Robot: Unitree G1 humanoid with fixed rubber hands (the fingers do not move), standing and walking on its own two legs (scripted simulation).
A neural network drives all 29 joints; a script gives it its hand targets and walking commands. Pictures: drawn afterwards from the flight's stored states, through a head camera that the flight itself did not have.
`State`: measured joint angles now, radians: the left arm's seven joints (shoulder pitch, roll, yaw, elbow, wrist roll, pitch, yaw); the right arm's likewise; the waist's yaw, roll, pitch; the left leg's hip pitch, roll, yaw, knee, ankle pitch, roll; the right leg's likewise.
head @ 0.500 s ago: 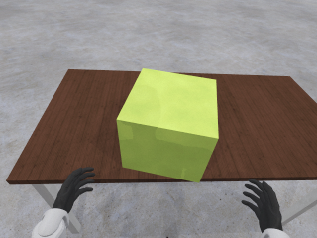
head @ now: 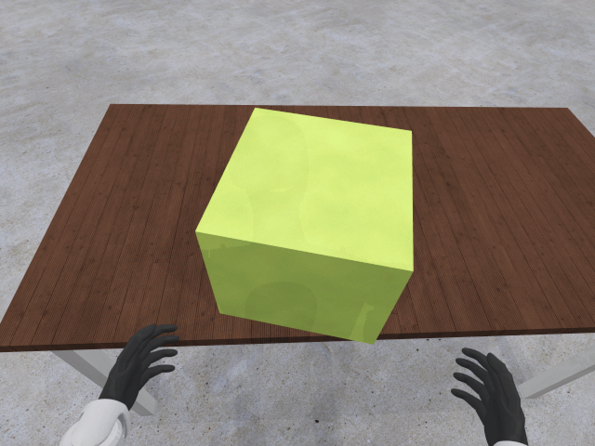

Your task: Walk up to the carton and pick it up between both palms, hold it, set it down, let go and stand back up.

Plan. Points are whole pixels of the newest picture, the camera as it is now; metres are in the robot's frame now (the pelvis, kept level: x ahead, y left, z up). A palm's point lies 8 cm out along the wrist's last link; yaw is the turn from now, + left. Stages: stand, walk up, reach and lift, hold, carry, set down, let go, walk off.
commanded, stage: set down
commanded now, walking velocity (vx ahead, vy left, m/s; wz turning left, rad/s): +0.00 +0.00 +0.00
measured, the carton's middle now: (313, 224) +0.47 -0.01 +0.00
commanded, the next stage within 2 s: let go in 1.06 s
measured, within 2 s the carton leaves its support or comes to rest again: neither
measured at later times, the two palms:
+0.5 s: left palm (110, 418) +0.19 +0.25 -0.04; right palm (491, 445) +0.15 -0.22 -0.04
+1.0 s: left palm out of the picture +0.17 +0.25 -0.07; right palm out of the picture +0.14 -0.21 -0.08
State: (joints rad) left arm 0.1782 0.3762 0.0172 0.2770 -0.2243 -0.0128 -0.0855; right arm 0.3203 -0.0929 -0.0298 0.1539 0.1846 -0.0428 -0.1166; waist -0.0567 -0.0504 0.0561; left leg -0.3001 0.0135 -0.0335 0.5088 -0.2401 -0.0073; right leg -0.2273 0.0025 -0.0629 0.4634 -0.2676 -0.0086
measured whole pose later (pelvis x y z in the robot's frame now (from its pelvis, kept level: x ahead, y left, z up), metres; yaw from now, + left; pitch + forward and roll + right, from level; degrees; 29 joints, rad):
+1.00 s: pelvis +0.01 +0.00 +0.00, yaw +0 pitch +0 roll -1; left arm 0.27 0.32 -0.02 0.39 -0.18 0.14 0.01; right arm 0.21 -0.11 -0.03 0.66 0.00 -0.18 0.03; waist -0.06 -0.02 0.03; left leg -0.25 0.01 -0.03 0.51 -0.25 -0.01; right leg -0.17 0.00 -0.06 0.44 -0.27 -0.01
